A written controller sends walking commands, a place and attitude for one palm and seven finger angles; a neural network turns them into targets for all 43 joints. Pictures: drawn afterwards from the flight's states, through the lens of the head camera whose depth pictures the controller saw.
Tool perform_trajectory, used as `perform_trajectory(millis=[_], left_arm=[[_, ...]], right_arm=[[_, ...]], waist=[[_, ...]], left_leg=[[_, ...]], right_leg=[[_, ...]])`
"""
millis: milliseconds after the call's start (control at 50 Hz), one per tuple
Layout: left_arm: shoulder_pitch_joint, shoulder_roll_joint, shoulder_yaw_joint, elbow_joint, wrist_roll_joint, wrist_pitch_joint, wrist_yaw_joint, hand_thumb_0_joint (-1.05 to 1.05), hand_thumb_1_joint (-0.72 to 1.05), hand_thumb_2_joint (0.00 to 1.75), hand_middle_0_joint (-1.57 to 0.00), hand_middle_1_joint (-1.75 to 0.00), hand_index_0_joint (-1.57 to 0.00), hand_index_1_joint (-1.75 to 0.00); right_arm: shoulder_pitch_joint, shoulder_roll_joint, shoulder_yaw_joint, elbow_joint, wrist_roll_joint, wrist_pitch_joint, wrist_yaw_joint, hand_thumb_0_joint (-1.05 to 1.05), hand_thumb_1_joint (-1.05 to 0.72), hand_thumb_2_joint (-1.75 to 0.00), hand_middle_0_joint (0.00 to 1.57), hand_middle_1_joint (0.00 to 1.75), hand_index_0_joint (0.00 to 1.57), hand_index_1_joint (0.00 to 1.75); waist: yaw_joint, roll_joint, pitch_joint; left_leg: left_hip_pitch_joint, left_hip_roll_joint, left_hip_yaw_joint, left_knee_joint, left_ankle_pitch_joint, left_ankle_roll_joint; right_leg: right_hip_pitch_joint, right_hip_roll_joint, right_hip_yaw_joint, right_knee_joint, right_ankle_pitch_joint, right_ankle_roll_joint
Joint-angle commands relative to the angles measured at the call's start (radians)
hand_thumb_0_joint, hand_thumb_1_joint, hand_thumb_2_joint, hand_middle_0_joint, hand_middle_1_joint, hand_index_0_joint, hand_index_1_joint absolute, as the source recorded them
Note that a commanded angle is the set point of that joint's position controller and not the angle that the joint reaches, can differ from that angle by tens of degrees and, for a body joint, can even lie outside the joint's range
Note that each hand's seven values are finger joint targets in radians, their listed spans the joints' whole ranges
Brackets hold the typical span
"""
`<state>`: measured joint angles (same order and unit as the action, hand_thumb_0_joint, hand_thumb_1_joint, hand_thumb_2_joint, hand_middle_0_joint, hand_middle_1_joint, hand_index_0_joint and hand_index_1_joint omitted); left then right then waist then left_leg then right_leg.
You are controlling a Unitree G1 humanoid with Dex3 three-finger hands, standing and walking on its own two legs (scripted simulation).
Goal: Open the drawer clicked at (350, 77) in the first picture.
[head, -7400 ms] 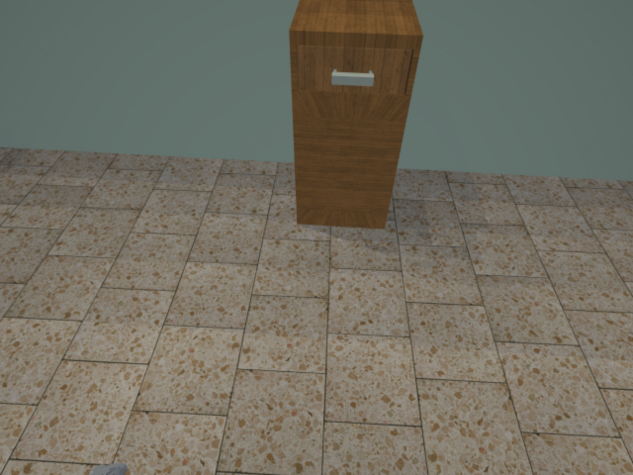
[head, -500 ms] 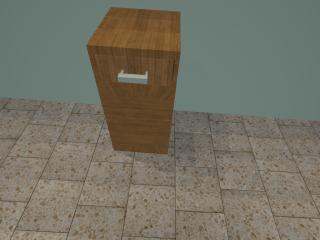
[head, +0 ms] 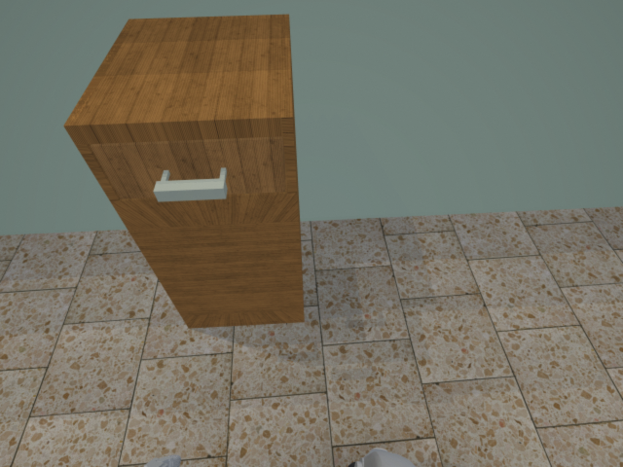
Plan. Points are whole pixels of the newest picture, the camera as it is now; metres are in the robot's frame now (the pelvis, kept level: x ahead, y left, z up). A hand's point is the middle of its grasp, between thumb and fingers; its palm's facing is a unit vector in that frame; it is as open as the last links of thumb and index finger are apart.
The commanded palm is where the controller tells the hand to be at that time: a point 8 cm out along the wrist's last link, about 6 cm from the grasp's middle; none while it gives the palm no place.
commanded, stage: take the last steps up to it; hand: left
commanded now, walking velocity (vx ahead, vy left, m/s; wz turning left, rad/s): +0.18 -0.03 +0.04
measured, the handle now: (193, 181) +0.61 +0.24 -0.03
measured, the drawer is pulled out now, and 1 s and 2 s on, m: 0.00 0.00 0.00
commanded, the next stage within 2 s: come to a stop and stand still in 0.10 s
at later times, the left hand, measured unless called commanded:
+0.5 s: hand out of the picture +0.11 +0.16 -0.16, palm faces +0.08 -0.98 -0.16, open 7.3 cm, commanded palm none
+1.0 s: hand out of the picture +0.12 +0.13 -0.15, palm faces +0.07 -0.97 -0.23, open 7.3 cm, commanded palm none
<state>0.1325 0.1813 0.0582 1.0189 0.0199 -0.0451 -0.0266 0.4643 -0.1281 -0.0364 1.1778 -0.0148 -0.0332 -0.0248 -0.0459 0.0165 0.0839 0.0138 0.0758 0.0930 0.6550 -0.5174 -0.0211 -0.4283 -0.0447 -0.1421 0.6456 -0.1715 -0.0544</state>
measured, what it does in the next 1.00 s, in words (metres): walks ahead: left foot, then left foot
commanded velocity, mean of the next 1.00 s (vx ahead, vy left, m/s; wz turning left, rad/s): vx -0.07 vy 0.00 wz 0.01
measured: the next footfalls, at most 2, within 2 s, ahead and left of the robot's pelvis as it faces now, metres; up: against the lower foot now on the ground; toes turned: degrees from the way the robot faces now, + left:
left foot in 0.34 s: +0.20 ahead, +0.12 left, +0.00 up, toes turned +6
left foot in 0.94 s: +0.09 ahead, +0.10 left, +0.00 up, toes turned +0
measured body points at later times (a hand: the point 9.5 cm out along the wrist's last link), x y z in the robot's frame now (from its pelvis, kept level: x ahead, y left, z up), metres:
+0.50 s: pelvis +0.12 +0.00 +0.02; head +0.13 +0.01 +0.47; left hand +0.11 +0.21 -0.15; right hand +0.20 -0.22 -0.13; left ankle +0.16 +0.11 -0.71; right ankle +0.09 -0.10 -0.71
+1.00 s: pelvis +0.08 -0.05 +0.02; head +0.09 -0.07 +0.47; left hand +0.12 +0.18 -0.13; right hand +0.11 -0.28 -0.14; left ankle +0.04 +0.10 -0.72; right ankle +0.08 -0.11 -0.71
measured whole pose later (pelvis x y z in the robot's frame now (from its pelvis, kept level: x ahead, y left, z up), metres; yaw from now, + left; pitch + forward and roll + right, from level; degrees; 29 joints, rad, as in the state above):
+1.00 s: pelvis +0.08 -0.05 +0.02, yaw +1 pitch -1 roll +1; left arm 0.22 0.16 0.03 1.08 0.01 0.00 0.04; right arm 0.22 -0.17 -0.02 1.12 -0.01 0.02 -0.04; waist 0.00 0.02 0.03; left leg -0.14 0.05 0.01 0.45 -0.30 -0.05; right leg -0.21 0.04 -0.12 0.50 -0.28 -0.09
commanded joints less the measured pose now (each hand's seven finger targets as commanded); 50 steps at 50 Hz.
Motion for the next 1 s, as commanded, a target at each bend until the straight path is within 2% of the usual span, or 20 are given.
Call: perform_trajectory(millis=[0,40,80,120,180,220,280,320,340,380,540,600,620,640,660,720,820,880,920,980], left_arm=[[0.300,0.215,0.044,0.042,-0.011,-0.007,0.038,0.00,0.90,0.90,-0.20,-0.30,-0.20,-0.30],[0.162,0.121,0.015,0.007,-0.005,-0.010,0.048,0.00,0.90,0.90,-0.20,-0.30,-0.20,-0.30],[0.114,0.083,0.001,0.002,0.002,-0.017,0.052,0.00,0.90,0.90,-0.20,-0.30,-0.20,-0.30],[0.100,0.074,-0.004,-0.002,0.003,-0.016,0.050,0.00,0.90,0.90,-0.20,-0.30,-0.20,-0.30],[0.133,0.083,0.001,0.009,0.004,-0.013,0.046,0.00,0.90,0.90,-0.20,-0.30,-0.20,-0.30],[0.137,0.080,-0.005,0.016,0.001,-0.008,0.047,0.00,0.90,0.90,-0.20,-0.30,-0.20,-0.30],[0.134,0.075,-0.017,0.035,-0.008,0.008,0.055,0.00,0.90,0.90,-0.20,-0.30,-0.20,-0.30],[0.179,0.053,-0.022,0.033,-0.015,0.024,0.063,0.00,0.90,0.90,-0.20,-0.30,-0.20,-0.30],[0.203,0.051,-0.021,0.027,-0.011,0.034,0.070,0.00,0.90,0.90,-0.20,-0.30,-0.20,-0.30],[0.213,0.063,-0.021,0.033,-0.015,0.052,0.070,0.00,0.90,0.90,-0.20,-0.30,-0.20,-0.30],[0.240,0.059,-0.001,-0.011,-0.005,0.075,0.063,0.00,0.90,0.90,-0.20,-0.30,-0.20,-0.30],[0.288,0.055,-0.003,-0.005,0.001,0.061,0.062,0.00,0.90,0.90,-0.20,-0.30,-0.20,-0.30],[0.268,0.102,0.001,-0.012,0.009,0.055,0.065,0.00,0.90,0.90,-0.20,-0.30,-0.20,-0.30],[0.215,0.154,0.004,-0.025,0.010,0.052,0.065,0.00,0.90,0.90,-0.20,-0.30,-0.20,-0.30],[0.215,0.158,0.007,-0.029,0.008,0.047,0.066,0.00,0.90,0.90,-0.20,-0.30,-0.20,-0.30],[0.142,0.117,-0.007,-0.028,0.007,0.041,0.070,0.00,0.90,0.90,-0.20,-0.30,-0.20,-0.30],[0.182,0.128,-0.007,0.006,0.001,0.032,0.069,0.00,0.90,0.90,-0.20,-0.30,-0.20,-0.30],[0.165,0.119,-0.014,0.033,-0.011,0.030,0.069,0.00,0.90,0.90,-0.20,-0.30,-0.20,-0.30],[0.165,0.083,-0.020,0.035,-0.018,0.030,0.070,0.00,0.90,0.90,-0.20,-0.30,-0.20,-0.30],[0.139,0.098,-0.016,0.054,-0.017,0.034,0.069,0.00,0.90,0.90,-0.20,-0.30,-0.20,-0.30]], right_arm=[[-0.087,-0.102,-0.027,-0.123,0.015,-0.021,0.003,0.00,-0.90,-0.90,0.20,0.30,0.20,0.30],[-0.114,-0.076,-0.020,-0.126,-0.005,-0.006,0.011,0.00,-0.90,-0.90,0.20,0.30,0.20,0.30],[-0.039,-0.043,-0.018,-0.103,-0.010,0.015,0.016,0.00,-0.90,-0.90,0.20,0.30,0.20,0.30],[-0.027,-0.034,-0.011,-0.103,-0.012,0.028,0.018,0.00,-0.90,-0.90,0.20,0.30,0.20,0.30],[-0.094,-0.020,-0.007,-0.131,-0.009,0.022,0.024,0.00,-0.90,-0.90,0.20,0.30,0.20,0.30],[-0.138,-0.021,0.005,-0.134,-0.004,0.017,0.017,0.00,-0.90,-0.90,0.20,0.30,0.20,0.30],[-0.132,-0.037,0.015,-0.109,0.003,0.015,0.007,0.00,-0.90,-0.90,0.20,0.30,0.20,0.30],[-0.146,-0.111,0.006,-0.116,0.005,0.006,-0.001,0.00,-0.90,-0.90,0.20,0.30,0.20,0.30],[-0.163,-0.143,-0.002,-0.130,0.004,0.015,-0.004,0.00,-0.90,-0.90,0.20,0.30,0.20,0.30],[-0.220,-0.159,-0.003,-0.138,0.009,0.025,-0.015,0.00,-0.90,-0.90,0.20,0.30,0.20,0.30],[-0.283,-0.217,-0.051,-0.197,-0.002,0.055,-0.021,0.00,-0.90,-0.90,0.20,0.30,0.20,0.30],[-0.333,-0.198,-0.050,-0.217,0.002,0.059,-0.010,0.00,-0.90,-0.90,0.20,0.30,0.20,0.30],[-0.326,-0.157,-0.046,-0.223,0.009,0.060,-0.004,0.00,-0.90,-0.90,0.20,0.30,0.20,0.30],[-0.314,-0.104,-0.036,-0.232,0.012,0.066,0.006,0.00,-0.90,-0.90,0.20,0.30,0.20,0.30],[-0.358,-0.101,-0.033,-0.236,0.005,0.078,0.005,0.00,-0.90,-0.90,0.20,0.30,0.20,0.30],[-0.316,-0.085,-0.025,-0.191,0.009,0.079,0.002,0.00,-0.90,-0.90,0.20,0.30,0.20,0.30],[-0.285,-0.077,-0.007,-0.156,0.014,0.059,-0.003,0.00,-0.90,-0.90,0.20,0.30,0.20,0.30],[-0.214,-0.077,0.003,-0.112,0.012,0.047,-0.010,0.00,-0.90,-0.90,0.20,0.30,0.20,0.30],[-0.192,-0.108,0.009,-0.090,0.004,0.035,-0.015,0.00,-0.90,-0.90,0.20,0.30,0.20,0.30],[-0.177,-0.103,0.015,-0.066,0.004,0.040,-0.018,0.00,-0.90,-0.90,0.20,0.30,0.20,0.30]], waist=[[0.151,-0.153,-0.156],[0.080,-0.053,-0.037],[0.020,-0.079,-0.051],[0.001,-0.120,-0.047],[0.025,-0.097,-0.040],[0.036,-0.093,-0.036],[0.024,-0.078,-0.068],[0.046,0.054,-0.075],[0.056,0.060,-0.056],[0.068,0.191,-0.024],[0.057,0.141,-0.174],[0.088,0.027,-0.185],[0.074,-0.119,-0.162],[0.051,-0.258,-0.112],[0.084,-0.297,-0.084],[0.039,-0.139,-0.054],[0.065,-0.138,-0.102],[0.046,-0.134,-0.117],[0.057,-0.024,-0.118],[0.059,0.024,-0.078]], left_leg=[[-0.565,0.003,-0.106,0.727,0.008,0.050],[-0.529,0.061,-0.114,0.647,0.126,0.044],[-0.438,0.059,-0.085,0.516,0.157,0.031],[-0.396,0.054,-0.052,0.381,0.161,0.015],[-0.392,0.038,-0.018,0.197,0.186,0.007],[-0.367,0.022,-0.023,0.093,0.213,-0.004],[-0.200,0.006,-0.035,-0.156,0.405,-0.009],[-0.128,0.106,-0.121,-0.233,0.777,0.031],[-0.162,0.142,-0.133,-0.231,0.806,0.057],[-0.223,0.177,-0.174,-0.284,0.857,0.106],[-0.123,0.267,-0.214,-0.259,0.939,0.218],[-0.212,0.170,-0.136,-0.161,0.703,0.136],[-0.284,0.071,-0.071,-0.076,0.485,0.069],[-0.357,-0.045,-0.009,-0.005,0.206,0.018],[-0.370,-0.058,-0.060,0.126,0.017,0.018],[-0.386,-0.049,-0.113,0.271,0.043,0.020],[-0.329,-0.043,-0.080,0.005,0.086,0.003],[-0.192,-0.029,-0.085,-0.233,0.274,0.009],[-0.106,0.041,-0.133,-0.262,0.515,0.034],[-0.158,0.035,-0.102,-0.251,0.407,0.020]], right_leg=[[0.439,-0.393,0.549,-0.385,-0.013,-0.202],[0.196,-0.321,0.373,-0.415,-0.058,-0.145],[0.106,-0.261,0.233,-0.441,0.005,-0.114],[0.064,-0.228,0.171,-0.456,0.017,-0.114],[0.115,-0.216,0.170,-0.457,0.012,-0.127],[0.149,-0.210,0.160,-0.420,0.166,-0.121],[0.171,-0.159,0.110,-0.299,0.295,-0.065],[0.150,-0.091,0.093,-0.218,0.176,0.012],[0.166,-0.064,0.095,-0.219,0.070,0.028],[0.196,-0.040,0.062,-0.148,-0.021,0.052],[0.089,-0.004,0.109,0.135,-0.312,0.053],[0.203,-0.017,0.129,-0.133,-0.042,0.055],[0.219,-0.110,0.267,-0.246,0.127,0.029],[0.200,-0.246,0.380,-0.312,0.220,-0.043],[0.150,-0.294,0.417,-0.343,0.355,-0.106],[0.173,-0.238,0.316,-0.297,0.465,-0.148],[0.334,-0.201,0.259,-0.263,0.538,-0.128],[0.318,-0.166,0.243,-0.251,0.435,-0.064],[0.259,-0.093,0.208,-0.264,0.287,0.011],[0.281,-0.083,0.208,-0.324,0.181,0.042]])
